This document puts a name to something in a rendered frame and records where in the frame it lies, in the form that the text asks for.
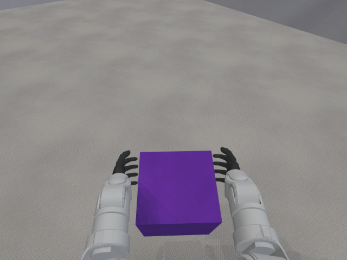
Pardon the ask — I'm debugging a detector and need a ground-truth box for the left robot hand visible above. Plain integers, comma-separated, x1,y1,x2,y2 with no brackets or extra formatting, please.
112,150,138,185

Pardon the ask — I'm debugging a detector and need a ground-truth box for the carton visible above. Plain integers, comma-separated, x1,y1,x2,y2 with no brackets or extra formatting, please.
136,151,222,237

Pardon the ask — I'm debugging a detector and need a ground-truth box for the right robot hand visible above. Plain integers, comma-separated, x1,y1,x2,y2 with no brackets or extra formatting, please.
213,147,240,183

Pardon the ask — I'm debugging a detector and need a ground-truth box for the robot left forearm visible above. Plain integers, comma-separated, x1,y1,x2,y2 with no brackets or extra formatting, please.
81,173,132,260

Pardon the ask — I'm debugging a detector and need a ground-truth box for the robot right forearm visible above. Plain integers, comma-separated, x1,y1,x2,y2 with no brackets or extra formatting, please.
224,169,289,260

